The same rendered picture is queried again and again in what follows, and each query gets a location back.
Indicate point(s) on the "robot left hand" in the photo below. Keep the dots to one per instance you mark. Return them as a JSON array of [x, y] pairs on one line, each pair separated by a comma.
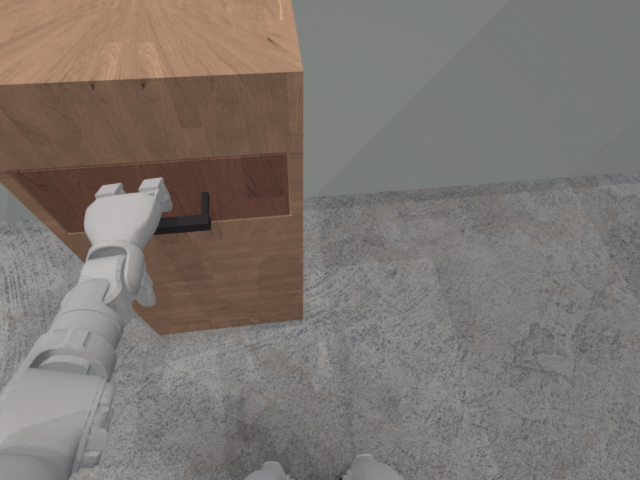
[[131, 217]]

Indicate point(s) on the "cabinet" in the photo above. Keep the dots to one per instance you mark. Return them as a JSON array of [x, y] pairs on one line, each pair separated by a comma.
[[91, 82]]

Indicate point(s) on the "robot shin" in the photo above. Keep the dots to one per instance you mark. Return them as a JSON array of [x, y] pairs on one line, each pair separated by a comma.
[[273, 465], [362, 459]]

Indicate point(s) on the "handle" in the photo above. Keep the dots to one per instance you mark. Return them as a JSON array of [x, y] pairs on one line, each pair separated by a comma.
[[192, 223]]

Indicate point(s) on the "left robot shin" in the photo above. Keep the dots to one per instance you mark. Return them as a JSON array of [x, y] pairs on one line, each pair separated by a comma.
[[273, 465]]

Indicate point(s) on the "robot left forearm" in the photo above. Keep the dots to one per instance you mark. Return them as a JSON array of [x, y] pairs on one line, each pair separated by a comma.
[[85, 333]]

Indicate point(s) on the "right robot shin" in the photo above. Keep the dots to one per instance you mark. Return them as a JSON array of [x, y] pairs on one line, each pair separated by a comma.
[[362, 459]]

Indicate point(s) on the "robot left upper arm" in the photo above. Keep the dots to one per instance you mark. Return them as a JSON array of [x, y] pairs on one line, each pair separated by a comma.
[[53, 424]]

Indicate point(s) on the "drawer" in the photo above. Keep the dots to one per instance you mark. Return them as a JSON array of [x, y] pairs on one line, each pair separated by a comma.
[[241, 186]]

